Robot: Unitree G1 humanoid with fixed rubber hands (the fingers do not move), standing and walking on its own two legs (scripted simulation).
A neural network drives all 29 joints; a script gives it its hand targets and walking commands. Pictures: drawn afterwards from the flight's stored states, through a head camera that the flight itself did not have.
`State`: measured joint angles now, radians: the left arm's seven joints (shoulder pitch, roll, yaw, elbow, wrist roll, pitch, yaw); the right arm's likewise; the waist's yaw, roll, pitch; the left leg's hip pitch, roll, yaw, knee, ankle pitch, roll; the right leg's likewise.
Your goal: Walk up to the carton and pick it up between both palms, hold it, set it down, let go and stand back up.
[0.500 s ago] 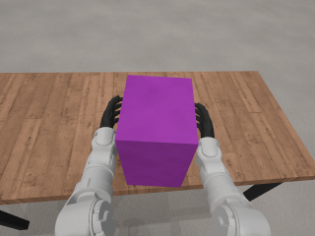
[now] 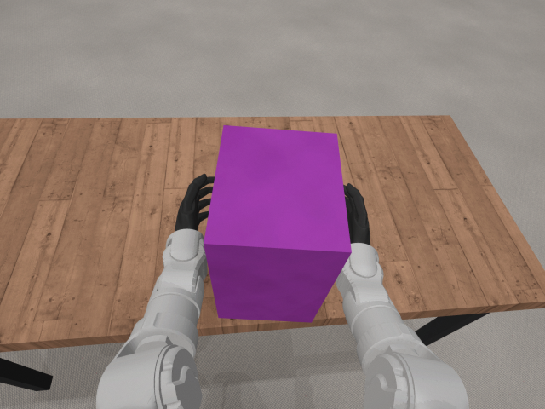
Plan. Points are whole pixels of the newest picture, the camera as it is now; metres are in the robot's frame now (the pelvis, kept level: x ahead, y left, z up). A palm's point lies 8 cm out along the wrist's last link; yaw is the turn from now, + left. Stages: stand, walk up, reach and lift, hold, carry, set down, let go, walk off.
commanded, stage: set down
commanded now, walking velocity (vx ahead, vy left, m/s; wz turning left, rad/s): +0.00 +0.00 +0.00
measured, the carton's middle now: (272, 234) +0.37 -0.01 +0.01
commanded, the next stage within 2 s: none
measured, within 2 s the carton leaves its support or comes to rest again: neither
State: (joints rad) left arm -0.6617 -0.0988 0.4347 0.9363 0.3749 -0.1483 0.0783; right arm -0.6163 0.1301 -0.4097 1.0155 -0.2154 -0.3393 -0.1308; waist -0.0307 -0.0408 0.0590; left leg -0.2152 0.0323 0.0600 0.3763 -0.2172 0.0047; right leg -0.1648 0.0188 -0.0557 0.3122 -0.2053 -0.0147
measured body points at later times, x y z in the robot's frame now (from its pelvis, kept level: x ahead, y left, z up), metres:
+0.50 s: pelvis -0.02 +0.01 -0.01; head +0.03 +0.03 +0.44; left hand +0.37 +0.14 +0.01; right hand +0.34 -0.15 +0.00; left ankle -0.02 +0.11 -0.75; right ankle -0.03 -0.10 -0.75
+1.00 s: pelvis -0.08 +0.01 -0.01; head -0.08 +0.04 +0.44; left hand +0.25 +0.18 -0.01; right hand +0.24 -0.19 +0.01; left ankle -0.02 +0.11 -0.75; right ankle -0.03 -0.10 -0.75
